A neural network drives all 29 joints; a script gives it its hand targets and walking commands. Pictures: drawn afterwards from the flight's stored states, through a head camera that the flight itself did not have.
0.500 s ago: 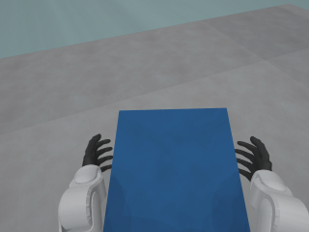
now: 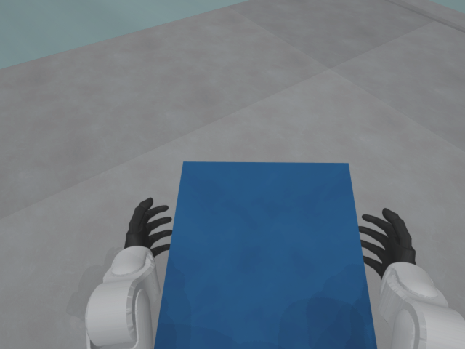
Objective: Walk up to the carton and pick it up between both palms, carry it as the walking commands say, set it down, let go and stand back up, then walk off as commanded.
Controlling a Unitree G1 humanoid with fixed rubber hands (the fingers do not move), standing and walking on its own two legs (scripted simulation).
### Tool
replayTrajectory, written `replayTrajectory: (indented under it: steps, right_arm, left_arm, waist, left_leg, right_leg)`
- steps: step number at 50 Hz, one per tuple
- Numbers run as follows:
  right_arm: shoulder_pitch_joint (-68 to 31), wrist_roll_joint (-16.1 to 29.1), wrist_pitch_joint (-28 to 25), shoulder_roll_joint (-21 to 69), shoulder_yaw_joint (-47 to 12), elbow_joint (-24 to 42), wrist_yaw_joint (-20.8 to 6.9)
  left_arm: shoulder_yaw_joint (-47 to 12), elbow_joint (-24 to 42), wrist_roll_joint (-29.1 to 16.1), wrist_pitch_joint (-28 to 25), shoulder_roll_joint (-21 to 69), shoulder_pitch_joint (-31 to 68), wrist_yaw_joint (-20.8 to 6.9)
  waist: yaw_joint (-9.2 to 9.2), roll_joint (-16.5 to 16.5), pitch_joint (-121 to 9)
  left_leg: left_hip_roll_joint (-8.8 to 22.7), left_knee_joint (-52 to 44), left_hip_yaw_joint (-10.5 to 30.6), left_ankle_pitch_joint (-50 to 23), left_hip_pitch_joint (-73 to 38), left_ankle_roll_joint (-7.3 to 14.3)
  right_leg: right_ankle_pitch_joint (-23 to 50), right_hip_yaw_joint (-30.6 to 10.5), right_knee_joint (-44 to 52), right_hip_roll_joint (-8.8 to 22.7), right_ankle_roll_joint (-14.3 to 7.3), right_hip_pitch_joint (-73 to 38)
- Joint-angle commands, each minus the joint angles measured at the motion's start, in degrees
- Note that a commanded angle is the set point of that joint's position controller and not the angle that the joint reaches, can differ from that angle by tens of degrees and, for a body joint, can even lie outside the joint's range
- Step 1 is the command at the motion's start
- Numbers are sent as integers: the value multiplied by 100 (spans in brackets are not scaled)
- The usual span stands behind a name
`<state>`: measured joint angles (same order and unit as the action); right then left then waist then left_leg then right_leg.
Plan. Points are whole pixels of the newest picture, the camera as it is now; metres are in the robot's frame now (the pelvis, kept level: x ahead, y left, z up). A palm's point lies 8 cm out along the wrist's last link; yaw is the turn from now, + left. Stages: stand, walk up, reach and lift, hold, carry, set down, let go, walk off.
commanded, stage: carry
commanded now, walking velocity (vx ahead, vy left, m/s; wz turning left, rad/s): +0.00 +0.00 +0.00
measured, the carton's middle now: (262, 256) +0.29 -0.02 -0.01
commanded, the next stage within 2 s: none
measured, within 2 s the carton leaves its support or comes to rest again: neither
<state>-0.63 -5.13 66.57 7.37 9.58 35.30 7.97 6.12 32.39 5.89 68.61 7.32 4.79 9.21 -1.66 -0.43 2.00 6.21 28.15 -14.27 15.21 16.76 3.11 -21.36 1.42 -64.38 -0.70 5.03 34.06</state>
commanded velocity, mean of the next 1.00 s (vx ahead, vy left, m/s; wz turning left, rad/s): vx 0.00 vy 0.00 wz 0.00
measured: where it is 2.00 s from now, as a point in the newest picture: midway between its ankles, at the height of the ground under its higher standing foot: outside the picture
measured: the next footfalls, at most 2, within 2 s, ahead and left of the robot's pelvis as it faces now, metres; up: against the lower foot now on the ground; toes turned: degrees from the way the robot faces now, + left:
right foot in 0.16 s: +0.12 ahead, -0.16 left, +0.00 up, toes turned -7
left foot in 0.46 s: +0.08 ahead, +0.06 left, +0.00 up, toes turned +3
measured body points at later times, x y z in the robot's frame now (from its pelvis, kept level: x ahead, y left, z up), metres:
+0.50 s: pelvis +0.05 -0.06 -0.01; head +0.05 -0.06 +0.44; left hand +0.31 +0.12 +0.07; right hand +0.30 -0.25 +0.08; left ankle +0.04 +0.06 -0.74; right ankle +0.08 -0.15 -0.74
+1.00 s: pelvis +0.06 -0.05 +0.00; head +0.04 -0.05 +0.44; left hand +0.32 +0.12 +0.09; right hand +0.30 -0.25 +0.09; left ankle +0.04 +0.06 -0.74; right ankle +0.08 -0.15 -0.74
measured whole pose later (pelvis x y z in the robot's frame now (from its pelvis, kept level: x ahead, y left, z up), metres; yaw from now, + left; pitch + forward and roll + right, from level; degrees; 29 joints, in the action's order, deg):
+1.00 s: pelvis +0.06 -0.05 +0.00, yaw -2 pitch +3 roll +0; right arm -3.5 -6.7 69.8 7.3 9.4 26.7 8.2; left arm 8.3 25.7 7.1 70.1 7.3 4.1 8.2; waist -0.2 -0.2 -7.6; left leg 1.2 27.3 -5.3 16.4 13.9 0.5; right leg -12.2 4.9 -27.3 0.8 -1.5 18.1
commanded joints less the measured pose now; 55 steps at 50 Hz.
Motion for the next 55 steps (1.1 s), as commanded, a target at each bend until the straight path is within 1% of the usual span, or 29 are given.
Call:
replayTrajectory:
  steps: [1, 4, 5, 6, 7, 8, 9, 10, 11, 12, 13, 14, 15, 16, 18, 20, 21, 22, 23, 24, 25, 26, 28, 29, 33, 39, 47, 55]
  right_arm:
    - [-2489, 2557, 149, 4832, -4503, 564, -1711]
    - [-2306, 2498, 252, 4724, -4445, 309, -1715]
    - [-2284, 2462, 278, 4694, -4437, 249, -1706]
    - [-2275, 2414, 305, 4664, -4431, 188, -1694]
    - [-2241, 2367, 333, 4616, -4404, 108, -1682]
    - [-2250, 2342, 358, 4557, -4364, 83, -1664]
    - [-2301, 2298, 398, 4514, -4317, -57, -1625]
    - [-2364, 2338, 417, 4555, -4436, -151, -1577]
    - [-2439, 2328, 398, 4608, -4499, -129, -1576]
    - [-2519, 2324, 377, 4709, -4504, -196, -1590]
    - [-2666, 2360, 334, 4845, -4542, -193, -1595]
    - [-2737, 2384, 287, 4926, -4540, -170, -1598]
    - [-2787, 2398, 244, 5000, -4524, -170, -1593]
    - [-2828, 2412, 204, 5037, -4540, -94, -1579]
    - [-2736, 2395, 171, 5061, -4559, -16, -1540]
    - [-2549, 2341, 188, 4957, -4506, -74, -1499]
    - [-2442, 2308, 201, 4902, -4474, -129, -1487]
    - [-2359, 2285, 215, 4869, -4449, -169, -1482]
    - [-2363, 2270, 234, 4829, -4431, -191, -1478]
    - [-2411, 2253, 253, 4751, -4395, -225, -1480]
    - [-2364, 2216, 244, 4713, -4287, -345, -1481]
    - [-2459, 2220, 262, 4708, -4284, -373, -1484]
    - [-2622, 2208, 291, 4749, -4292, -397, -1494]
    - [-2628, 2206, 310, 4744, -4263, -429, -1490]
    - [-2605, 2171, 391, 4678, -4168, -594, -1481]
    - [-2828, 2212, 420, 4727, -4190, -618, -1495]
    - [-2889, 2259, 390, 4799, -4262, -519, -1498]
    - [-2838, 2249, 349, 4756, -4286, -465, -1485]
  left_arm:
    - [-4306, 535, -2235, 3, 5121, 1821, -1373]
    - [-4271, 447, -2189, 100, 4985, 1751, -1346]
    - [-4240, 403, -2193, 130, 4942, 1778, -1363]
    - [-4207, 332, -2208, 157, 4908, 1782, -1393]
    - [-4179, 243, -2229, 180, 4887, 1734, -1435]
    - [-4143, 206, -2272, 196, 4841, 1738, -1476]
    - [-4064, 55, -2272, 179, 4731, 1651, -1485]
    - [-4012, 25, -2345, 161, 4704, 1597, -1499]
    - [-4012, -65, -2366, 147, 4747, 1570, -1552]
    - [-4035, -102, -2370, 122, 4793, 1698, -1602]
    - [-4065, -9, -2401, 62, 4866, 1890, -1631]
    - [-4081, 66, -2433, 17, 4950, 2000, -1652]
    - [-4093, 113, -2454, -23, 5012, 2095, -1671]
    - [-4115, 196, -2488, -64, 5034, 2144, -1682]
    - [-4157, 303, -2516, -98, 5003, 2082, -1681]
    - [-4187, 316, -2489, -70, 4860, 1974, -1665]
    - [-4206, 289, -2481, -43, 4795, 1937, -1660]
    - [-4224, 242, -2468, -13, 4731, 1895, -1657]
    - [-4234, 178, -2438, 18, 4666, 1871, -1653]
    - [-4247, 129, -2409, 51, 4636, 1877, -1638]
    - [-4304, 240, -2422, 77, 4593, 2019, -1638]
    - [-4283, 209, -2401, 99, 4575, 2142, -1637]
    - [-4288, 131, -2404, 135, 4606, 2320, -1640]
    - [-4286, 95, -2396, 155, 4612, 2340, -1632]
    - [-4160, -201, -2322, 242, 4568, 2277, -1613]
    - [-4015, -397, -2261, 254, 4646, 2390, -1620]
    - [-4026, -335, -2290, 213, 4758, 2446, -1629]
    - [-4084, -254, -2330, 174, 4761, 2425, -1644]
  waist:
    - [113, 1051, -2014]
    - [64, 1338, -2025]
    - [54, 1370, -2020]
    - [89, 1264, -2023]
    - [186, 961, -2086]
    - [208, 354, -2175]
    - [225, -887, -2268]
    - [213, -1361, -2447]
    - [215, -1355, -2538]
    - [214, -1187, -2427]
    - [219, -1067, -2277]
    - [227, -968, -2258]
    - [230, -834, -2210]
    - [230, -830, -2254]
    - [232, -848, -2294]
    - [239, -905, -2311]
    - [201, -869, -2327]
    - [144, -780, -2372]
    - [144, -665, -2426]
    - [162, -305, -2376]
    - [207, 283, -2223]
    - [218, 460, -2016]
    - [195, 310, -1728]
    - [181, 277, -1683]
    - [163, 225, -1649]
    - [161, 122, -1662]
    - [160, 81, -1875]
    - [157, 51, -1970]
  left_leg:
    - [1177, -206, 749, -4759, -1725, 231]
    - [1120, 37, 542, -4739, -1645, 94]
    - [1124, 181, 538, -4597, -1655, 38]
    - [1078, 425, 457, -4281, -1585, -84]
    - [953, 800, 277, -3650, -1231, -336]
    - [648, 1259, 370, -1931, -379, -611]
    - [132, 2098, 416, 1391, 865, -820]
    - [-25, 2628, 935, 2350, 1186, -869]
    - [-94, 2765, 1124, 2371, 1314, -819]
    - [-141, 2880, 1239, 2184, 1368, -790]
    - [-179, 3048, 1261, 1857, 1417, -785]
    - [-185, 3042, 1271, 1535, 1236, -761]
    - [-237, 2961, 1237, 1289, 1112, -742]
    - [-287, 2617, 1201, 1167, 1001, -712]
    - [-417, 1855, 1116, 1123, 663, -643]
    - [-561, 1036, 990, 1199, 297, -560]
    - [-619, 445, 883, 854, -11, -514]
    - [-568, -244, 840, 109, -525, -473]
    - [-384, -443, 971, -228, -956, -415]
    - [19, -566, 1398, -760, -1148, -309]
    - [344, -442, 1712, -1236, -756, -169]
    - [427, -574, 1717, -1070, -512, -117]
    - [339, -658, 1549, -617, -231, -209]
    - [281, -675, 1501, -560, -202, -247]
    - [232, -684, 1468, -721, -257, -254]
    - [197, -675, 1461, -784, -245, -259]
    - [164, -537, 1421, -1004, -388, -262]
    - [141, -444, 1392, -1025, -457, -276]
  right_leg:
    - [352, 181, 1078, 51, -59, -201]
    - [641, 464, 2246, -45, -200, -706]
    - [673, 524, 2590, -64, -232, -828]
    - [998, 598, 3150, -34, -255, -1090]
    - [2095, 675, 4021, 104, -248, -1791]
    - [3893, 5, 4130, 682, -390, -2673]
    - [7599, -1324, 3450, 1925, -921, -3561]
    - [8552, -1769, 3241, 2283, -1317, -3755]
    - [7417, -1773, 3416, 2290, -1470, -3658]
    - [6278, -1694, 3643, 2153, -1471, -3368]
    - [5635, -1557, 3765, 2044, -1456, -3107]
    - [4743, -1303, 3895, 1878, -1423, -2787]
    - [4361, -1034, 3962, 1701, -1360, -2626]
    - [4136, -901, 3985, 1628, -1343, -2609]
    - [3794, -785, 4025, 1528, -1341, -2504]
    - [3519, -765, 3998, 1503, -1371, -2450]
    - [3343, -690, 3929, 1431, -1325, -2381]
    - [3067, -599, 3859, 1352, -1195, -2180]
    - [2743, -587, 3802, 1241, -1046, -1972]
    - [2242, -468, 3660, 1020, -843, -1742]
    - [1525, -232, 3669, 742, -668, -1795]
    - [1187, -159, 3729, 674, -639, -1883]
    - [1219, -217, 3903, 718, -653, -2011]
    - [1274, -245, 3944, 751, -664, -2033]
    - [1464, -227, 3986, 751, -672, -2059]
    - [1636, -198, 4019, 735, -697, -2134]
    - [2116, -166, 3959, 758, -746, -2230]
    - [2408, -156, 3942, 788, -787, -2259]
